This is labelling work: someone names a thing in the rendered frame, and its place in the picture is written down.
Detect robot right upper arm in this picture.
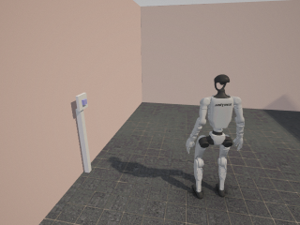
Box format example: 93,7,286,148
231,96,245,124

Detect button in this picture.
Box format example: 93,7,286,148
82,98,87,105

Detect robot left upper arm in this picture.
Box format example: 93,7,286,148
199,97,212,126

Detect left robot thigh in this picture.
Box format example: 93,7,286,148
194,135,211,168

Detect right robot hand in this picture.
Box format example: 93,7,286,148
233,137,244,151

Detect left robot hand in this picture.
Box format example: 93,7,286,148
186,139,195,153

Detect robot left forearm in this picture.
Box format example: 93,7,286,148
189,117,202,142

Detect robot right forearm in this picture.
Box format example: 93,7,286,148
236,117,245,139

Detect humanoid robot head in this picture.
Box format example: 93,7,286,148
212,74,230,98

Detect panel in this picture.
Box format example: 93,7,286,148
75,93,92,173

